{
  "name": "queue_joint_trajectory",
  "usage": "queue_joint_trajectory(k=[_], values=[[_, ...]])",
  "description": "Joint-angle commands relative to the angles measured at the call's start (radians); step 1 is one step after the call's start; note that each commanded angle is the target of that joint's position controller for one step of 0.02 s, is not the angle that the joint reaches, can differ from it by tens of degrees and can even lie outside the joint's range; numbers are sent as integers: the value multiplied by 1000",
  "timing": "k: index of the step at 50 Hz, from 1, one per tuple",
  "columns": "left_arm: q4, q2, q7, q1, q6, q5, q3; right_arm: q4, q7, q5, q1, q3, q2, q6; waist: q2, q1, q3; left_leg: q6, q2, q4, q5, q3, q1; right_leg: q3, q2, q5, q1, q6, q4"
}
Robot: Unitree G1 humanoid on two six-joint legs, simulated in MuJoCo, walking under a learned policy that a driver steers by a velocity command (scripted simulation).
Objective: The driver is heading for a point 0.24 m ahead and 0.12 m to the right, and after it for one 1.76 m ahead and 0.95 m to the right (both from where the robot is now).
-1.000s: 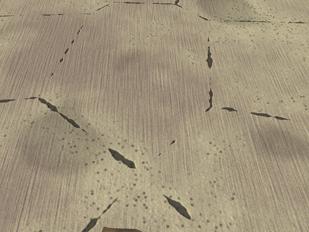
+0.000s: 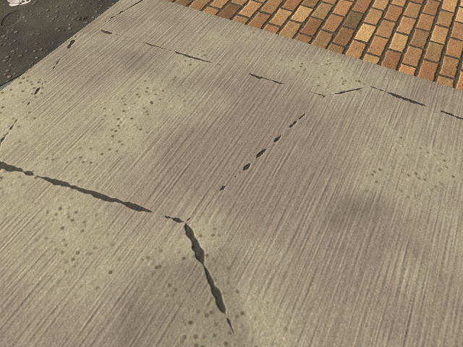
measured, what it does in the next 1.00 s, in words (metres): walks ahead, turning right: right foot, then left foot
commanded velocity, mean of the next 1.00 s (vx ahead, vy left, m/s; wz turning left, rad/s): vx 0.14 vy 0.00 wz -0.46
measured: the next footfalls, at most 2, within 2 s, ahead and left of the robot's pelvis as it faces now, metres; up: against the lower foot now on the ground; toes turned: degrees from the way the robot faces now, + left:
right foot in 0.32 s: +0.29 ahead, -0.11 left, +0.00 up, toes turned -12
left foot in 0.86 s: +0.31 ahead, +0.08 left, +0.00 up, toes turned -33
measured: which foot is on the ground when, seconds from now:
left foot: down 0.00-0.34, up 0.36-0.84, down 0.86-1.00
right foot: up 0.00-0.30, down 0.32-0.86, up 0.88-1.00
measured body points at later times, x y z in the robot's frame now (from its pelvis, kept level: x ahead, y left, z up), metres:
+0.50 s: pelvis +0.18 -0.03 -0.01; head +0.22 -0.06 +0.43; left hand +0.34 +0.21 -0.13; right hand +0.23 -0.31 -0.15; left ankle +0.17 +0.11 -0.66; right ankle +0.25 -0.10 -0.74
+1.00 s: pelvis +0.22 +0.02 +0.00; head +0.26 +0.03 +0.45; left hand +0.47 +0.20 -0.13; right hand +0.18 -0.28 -0.09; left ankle +0.27 +0.10 -0.74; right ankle +0.17 -0.08 -0.67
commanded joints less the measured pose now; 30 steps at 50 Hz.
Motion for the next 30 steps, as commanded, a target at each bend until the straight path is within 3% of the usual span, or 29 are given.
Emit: queue_joint_trajectory(k=[1,2,4,6,11,14,15,16,17,18,19,21,22,24,27,30], values=[[-20,54,-15,72,17,7,19,-21,-8,9,48,-27,-112,-35,98,7,-25,106,266,-244,244,-185,90,44,-18,86,-116,9,0],[-30,52,-17,34,20,6,21,-12,-9,8,63,-29,-117,-39,96,0,-2,101,265,-264,230,-159,89,53,-19,126,-152,12,-17],[-42,51,-13,-16,21,6,23,4,-13,5,83,-23,-104,-44,79,-3,35,92,265,-251,436,-90,94,61,-3,184,-192,23,-72],[-53,36,-9,-48,17,7,17,9,-16,7,69,-16,-97,-45,86,5,35,73,243,-213,616,-2,90,29,13,252,-159,25,-180],[-99,19,-16,-162,12,14,-1,38,-39,12,113,-16,-118,-31,115,-44,14,39,243,-100,749,81,184,-76,61,333,-66,-10,-428],[-88,57,-12,-65,6,25,14,38,-56,11,93,-30,-155,-15,131,-5,-38,23,268,106,932,85,244,-103,122,193,34,-62,-483],[-69,75,-8,11,-2,27,23,31,-58,11,80,-35,-164,-6,114,25,-78,14,261,246,900,89,242,-99,145,195,109,-84,-542],[-47,100,0,103,-15,35,35,21,-56,18,62,-39,-175,1,62,78,-129,-17,216,460,719,112,186,-63,135,370,236,-112,-666],[-54,210,12,147,-22,30,62,-18,-52,16,95,-28,-129,0,-87,73,-219,-57,124,777,174,131,-32,195,-94,893,451,-181,-594],[-70,293,17,120,-7,-1,86,-47,-44,34,192,-17,-68,11,-242,-2,-368,-92,-65,1063,-472,5,-301,577,-328,1318,665,-405,-611],[-95,257,16,78,11,-43,88,-29,-41,-5,163,-16,-102,25,-55,22,-379,-96,24,1078,-404,-124,-330,520,-300,1067,593,-407,-664],[-112,133,27,-48,40,-27,52,-53,-40,-4,38,-22,-110,33,46,-14,-108,-107,84,949,-300,-116,-366,388,-188,660,312,-315,-768],[-114,111,31,-68,47,-26,46,-67,-41,-13,18,-24,-114,47,29,-31,-62,-113,101,866,-268,-119,-341,343,-134,590,234,-273,-794],[-116,121,28,-72,47,-11,49,-61,-40,-20,54,-19,-92,79,-5,-46,-87,-123,81,806,-221,-100,-264,296,-79,548,166,-238,-807],[-124,163,23,-69,42,-5,64,-73,-42,-10,44,-17,-81,92,-25,-42,-124,-135,75,709,-195,-105,-268,303,-53,445,171,-216,-811],[-135,173,26,-60,57,-4,71,-99,-46,-9,-23,-21,-96,100,-67,-11,-117,-145,74,617,-174,-120,-306,366,-38,172,189,-192,-840]])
